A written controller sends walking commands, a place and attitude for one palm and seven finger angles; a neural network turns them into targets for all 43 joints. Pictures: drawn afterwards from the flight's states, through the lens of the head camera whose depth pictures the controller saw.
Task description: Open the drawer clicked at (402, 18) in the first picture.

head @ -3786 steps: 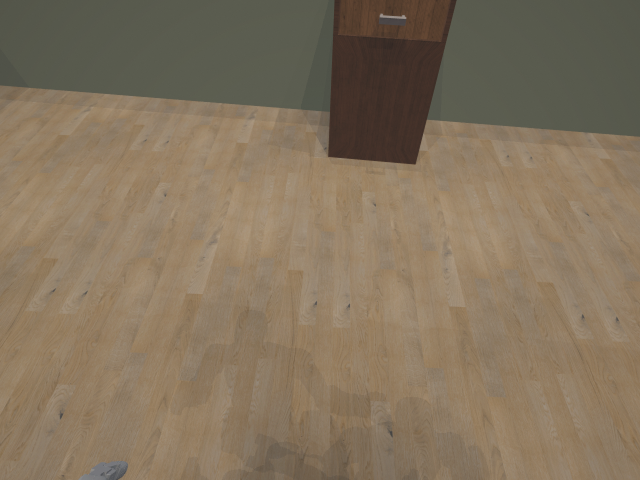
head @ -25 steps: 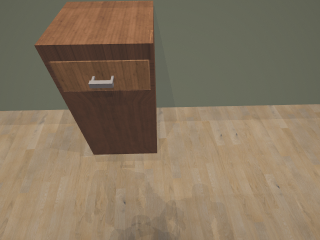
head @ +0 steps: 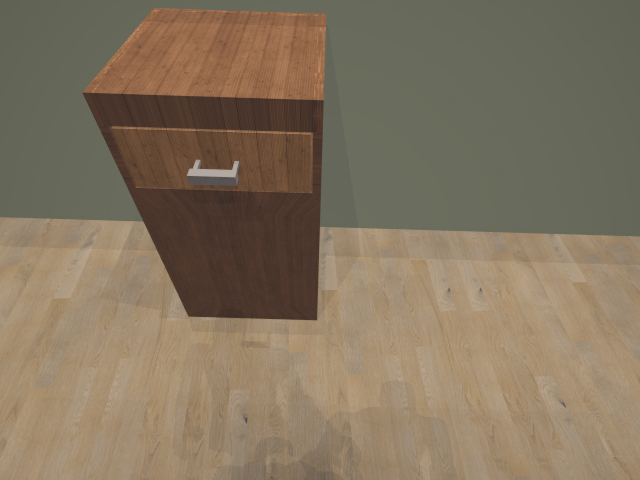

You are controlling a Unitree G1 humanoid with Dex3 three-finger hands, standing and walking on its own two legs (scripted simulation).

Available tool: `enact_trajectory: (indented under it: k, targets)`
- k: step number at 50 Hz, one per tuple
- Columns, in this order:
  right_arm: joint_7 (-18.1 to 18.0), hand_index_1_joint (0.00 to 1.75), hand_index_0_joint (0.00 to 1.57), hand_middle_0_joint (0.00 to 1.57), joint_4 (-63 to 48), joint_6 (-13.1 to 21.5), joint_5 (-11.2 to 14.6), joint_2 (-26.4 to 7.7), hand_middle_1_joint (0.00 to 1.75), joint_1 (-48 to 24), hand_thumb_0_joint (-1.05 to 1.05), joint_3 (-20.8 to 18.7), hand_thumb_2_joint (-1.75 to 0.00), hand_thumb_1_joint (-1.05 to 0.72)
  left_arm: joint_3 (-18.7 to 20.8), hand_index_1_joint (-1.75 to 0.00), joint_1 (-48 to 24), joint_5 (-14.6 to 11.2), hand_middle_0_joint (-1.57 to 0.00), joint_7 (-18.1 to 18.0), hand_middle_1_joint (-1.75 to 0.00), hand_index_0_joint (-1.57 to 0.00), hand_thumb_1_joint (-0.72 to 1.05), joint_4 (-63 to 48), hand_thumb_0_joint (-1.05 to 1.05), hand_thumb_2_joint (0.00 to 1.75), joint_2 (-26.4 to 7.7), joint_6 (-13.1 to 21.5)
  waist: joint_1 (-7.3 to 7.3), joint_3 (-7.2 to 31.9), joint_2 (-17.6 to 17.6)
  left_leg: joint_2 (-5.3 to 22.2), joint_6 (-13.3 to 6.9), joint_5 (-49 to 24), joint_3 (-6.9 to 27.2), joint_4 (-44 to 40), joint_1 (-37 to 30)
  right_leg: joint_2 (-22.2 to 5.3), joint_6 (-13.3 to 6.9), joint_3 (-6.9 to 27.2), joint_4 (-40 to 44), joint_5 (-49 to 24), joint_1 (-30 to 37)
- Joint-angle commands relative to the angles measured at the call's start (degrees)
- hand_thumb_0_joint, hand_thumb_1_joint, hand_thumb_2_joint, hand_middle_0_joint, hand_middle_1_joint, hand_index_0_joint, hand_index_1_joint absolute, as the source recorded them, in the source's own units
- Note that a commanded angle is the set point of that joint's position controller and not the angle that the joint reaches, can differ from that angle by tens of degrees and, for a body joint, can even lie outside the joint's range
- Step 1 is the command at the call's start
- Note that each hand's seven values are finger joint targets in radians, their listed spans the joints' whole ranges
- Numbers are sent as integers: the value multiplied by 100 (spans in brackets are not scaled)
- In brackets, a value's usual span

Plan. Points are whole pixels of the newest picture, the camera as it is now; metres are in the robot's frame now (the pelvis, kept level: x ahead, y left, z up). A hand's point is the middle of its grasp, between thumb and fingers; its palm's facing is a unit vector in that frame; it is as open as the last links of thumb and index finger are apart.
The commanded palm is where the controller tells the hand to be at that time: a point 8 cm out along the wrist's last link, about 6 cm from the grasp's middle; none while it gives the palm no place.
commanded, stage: take the last steps up to it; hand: left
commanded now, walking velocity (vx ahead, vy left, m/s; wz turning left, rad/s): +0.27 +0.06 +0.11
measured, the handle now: (215, 170) +0.71 +0.27 -0.07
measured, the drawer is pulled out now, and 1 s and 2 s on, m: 0.00 0.00 0.00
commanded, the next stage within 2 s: come to a stop and stand still in 0.34 s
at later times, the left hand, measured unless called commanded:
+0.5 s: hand (180, 437) +0.21 +0.23 -0.18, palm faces +0.08 -0.97 -0.24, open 7.3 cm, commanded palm none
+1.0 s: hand (192, 365) +0.31 +0.23 -0.15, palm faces +0.05 -0.93 -0.36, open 7.3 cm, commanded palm none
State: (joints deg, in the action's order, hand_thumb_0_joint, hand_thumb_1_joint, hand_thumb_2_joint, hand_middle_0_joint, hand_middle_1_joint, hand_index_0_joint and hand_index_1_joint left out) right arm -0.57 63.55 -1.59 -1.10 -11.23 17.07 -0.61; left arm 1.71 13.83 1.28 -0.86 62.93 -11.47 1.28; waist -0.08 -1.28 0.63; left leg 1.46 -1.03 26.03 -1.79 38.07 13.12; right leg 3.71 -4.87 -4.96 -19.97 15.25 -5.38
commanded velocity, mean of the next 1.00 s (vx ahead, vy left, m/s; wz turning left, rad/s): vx -0.06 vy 0.04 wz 0.01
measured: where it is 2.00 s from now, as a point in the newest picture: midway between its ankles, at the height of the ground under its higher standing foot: outside the picture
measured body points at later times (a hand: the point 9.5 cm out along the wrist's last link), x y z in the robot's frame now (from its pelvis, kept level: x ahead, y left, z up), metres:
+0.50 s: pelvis +0.16 +0.04 -0.02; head +0.21 +0.02 +0.43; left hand +0.20 +0.28 -0.16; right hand +0.12 -0.16 -0.18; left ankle +0.09 +0.17 -0.71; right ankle +0.17 -0.05 -0.74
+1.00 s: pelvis +0.24 +0.01 +0.00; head +0.33 -0.03 +0.44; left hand +0.31 +0.28 -0.13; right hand +0.35 -0.25 -0.17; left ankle +0.17 +0.17 -0.65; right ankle +0.22 -0.06 -0.74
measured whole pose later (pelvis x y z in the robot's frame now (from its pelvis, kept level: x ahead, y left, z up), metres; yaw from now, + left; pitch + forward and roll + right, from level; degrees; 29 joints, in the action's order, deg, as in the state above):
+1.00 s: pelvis +0.24 +0.01 +0.00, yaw +2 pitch +2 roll +3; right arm -1.6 56.2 -4.9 -0.3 -15.4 3.7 -4.7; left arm 3.3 7.6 1.2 -2.4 55.1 -12.0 -0.5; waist 0.5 -9.3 1.8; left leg -1.4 2.6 28.6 1.7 62.9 24.3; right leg -0.9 -3.4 -1.6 -28.7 16.9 -13.4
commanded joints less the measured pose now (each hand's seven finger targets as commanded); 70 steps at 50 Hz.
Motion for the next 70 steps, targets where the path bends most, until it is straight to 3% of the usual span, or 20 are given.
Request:
enact_trajectory:
  k: [1,7,9,10,16,19,21,22,26,29,31,34,40,41,43,59,60,64,66,70]
  targets:
    - [55,30,20,20,-586,211,30,-322,30,-268,0,-183,-90,-90,362,-30,565,11,-20,7,-30,-20,90,-164,0,90,-1036,129,178,-607,-330,436,49,-77,162,514,1553,-2322,-929,1936,1133,674,344]
    - [56,30,20,20,-281,324,-13,-182,30,812,0,-201,-90,-90,327,-30,538,-32,-20,56,-30,-20,90,-76,0,90,-676,120,-349,-433,-27,141,45,-1325,-381,-1203,-754,-1453,-147,370,-258,-33,-1052]
    - [-99,30,20,20,94,393,-109,-993,30,2140,0,-444,-90,-90,195,-30,383,-78,-20,118,-30,-20,90,-363,0,90,-161,135,-719,95,2033,1932,-927,-916,2392,-2275,-1964,-311,368,-370,-3414,1705,-2738]
    - [-120,30,20,20,72,352,-107,-991,30,2209,0,-432,-90,-90,200,-30,76,-26,-20,87,-30,-20,90,-518,0,90,-189,149,-743,-7,1186,2249,-1286,-452,2799,-2509,-1610,-425,227,152,-4273,1979,-3041]
    - [-169,30,20,20,-163,478,-91,-472,30,789,0,-245,-90,-90,131,-30,248,-11,-20,150,-30,-20,90,-430,0,90,168,82,-71,-120,579,1438,-835,-2247,764,-2233,-219,-839,381,60,-2531,974,-1708]
    - [-127,30,20,20,-187,377,-15,-426,30,467,0,-270,-90,-90,195,-30,936,13,-20,143,-30,-20,90,-205,0,90,13,105,277,-86,77,880,-413,-869,269,-1523,617,-574,394,-161,-1103,9,-236]
    - [-36,30,20,20,-438,356,49,84,30,316,0,-195,-90,-90,381,-30,1539,55,-20,49,-30,-20,90,-49,0,90,-800,134,570,-344,-1679,-133,38,431,-610,415,2114,-2203,-256,2282,313,712,645]
    - [-8,30,20,20,-554,323,28,10,30,111,0,-225,-90,-90,396,-30,1629,28,-20,14,-30,-20,90,-83,0,90,-983,87,629,-222,-1380,-40,48,1082,-346,1527,2008,-2725,-742,2929,825,865,358]
    - [-75,30,20,20,-357,233,82,213,30,139,0,-182,-90,-90,305,-30,270,68,-20,-190,-30,-20,90,-418,0,90,-469,97,-20,-205,-914,352,135,339,137,752,1082,-2075,-642,1040,-204,-3960,-212]
    - [-85,30,20,20,-102,198,75,139,30,633,0,-178,-90,-90,300,-30,104,-56,-20,-219,-30,-20,90,-447,0,90,-458,3,-194,228,-229,294,178,-3218,-72,-1427,-286,-1346,83,368,-1249,-3794,-253]
    - [-150,30,20,20,-253,162,11,-488,30,603,0,-285,-90,-90,242,-30,278,-83,-20,-268,-30,-20,90,-600,0,90,-302,-66,-81,470,835,1403,-445,-7342,599,-1093,-1092,-802,506,73,-1714,-1098,-904]
    - [-271,30,20,20,-391,23,-1,-840,30,462,0,-355,-90,-90,301,-30,-199,-87,-20,-192,-30,-20,90,-796,0,90,-456,-209,-276,77,1529,1911,-934,-9350,1029,-1191,-1719,-482,494,319,-3025,1970,-2085]
    - [-269,30,20,20,-834,-38,-5,-1200,30,-557,0,-546,-90,-90,361,-30,166,-45,-20,-67,-30,-20,90,-808,0,90,-551,-188,142,771,808,1373,-363,-6995,302,-548,-1650,-386,404,232,-1018,-256,-1006]
    - [-234,30,20,20,-919,-55,39,-1127,30,-618,0,-549,-90,-90,389,-30,387,-3,-20,-65,-30,-20,90,-773,0,90,-757,-154,254,790,225,995,-102,-5548,39,-127,-1097,-624,411,351,-394,-2312,-370]
    - [-107,30,20,20,-1127,-101,137,-770,30,-649,0,-499,-90,-90,439,-30,424,41,-20,-83,-30,-20,90,-760,0,90,-1415,-96,339,578,-1350,-337,324,1165,-46,1932,759,-2879,-774,2184,-316,-6676,356]
    - [20,30,20,20,-1034,-131,102,-517,30,-1233,0,-284,-90,-90,348,-30,312,40,-20,-207,-30,-20,90,-776,0,90,-1058,-97,220,355,-1077,-136,340,-189,234,410,763,-1882,-540,1438,-215,-4608,658]
    - [-43,30,20,20,-1668,167,151,-590,30,-1141,0,-280,-90,-90,289,-30,590,53,-20,-420,-30,-20,90,-1119,0,90,-1037,98,117,1728,-491,-455,373,459,-32,183,983,-1968,-290,2360,-1038,-8354,1922]
    - [5,30,20,20,-1788,192,103,-437,30,-520,0,-224,-90,-90,245,-30,396,-8,-20,-364,-30,-20,90,-1410,0,90,-1077,3,-94,1148,-318,-299,-13,-2075,-105,-1409,-259,-1323,-4,1230,-1749,-4530,356]
    - [-49,30,20,20,-1744,181,36,-710,30,-340,0,-255,-90,-90,142,-30,641,-34,-20,-359,-30,-20,90,-1364,0,90,-681,-63,15,737,156,762,-413,-4676,531,-821,-865,-836,301,819,-1493,-1873,-878]
    - [-109,30,20,20,-1626,201,46,-686,30,-333,0,-170,-90,-90,8,-30,565,-48,-20,-295,-30,-20,90,-1259,0,90,-673,-87,17,-85,615,569,-320,-4327,522,-903,-337,-670,265,868,-1076,-1166,-954]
